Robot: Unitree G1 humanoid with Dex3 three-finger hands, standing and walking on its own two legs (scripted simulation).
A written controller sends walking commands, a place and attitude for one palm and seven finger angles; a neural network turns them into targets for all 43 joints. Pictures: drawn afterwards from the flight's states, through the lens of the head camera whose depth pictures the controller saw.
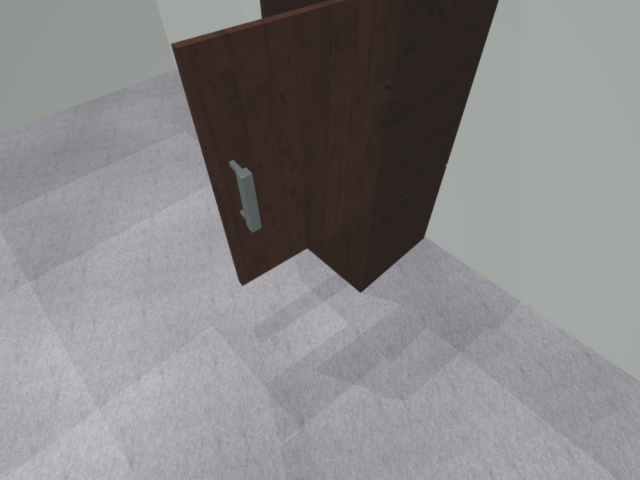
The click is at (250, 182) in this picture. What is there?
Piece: cupboard door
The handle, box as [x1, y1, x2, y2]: [229, 160, 261, 232]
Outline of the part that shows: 232,160 229,162 229,164 236,173 243,208 240,210 240,213 246,220 247,226 252,232 261,227 252,174 246,168 242,169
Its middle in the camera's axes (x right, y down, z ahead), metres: -0.15 -0.08 +0.75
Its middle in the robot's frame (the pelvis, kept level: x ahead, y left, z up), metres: +0.61 +0.18 -0.05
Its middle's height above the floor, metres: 0.73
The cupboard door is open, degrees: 84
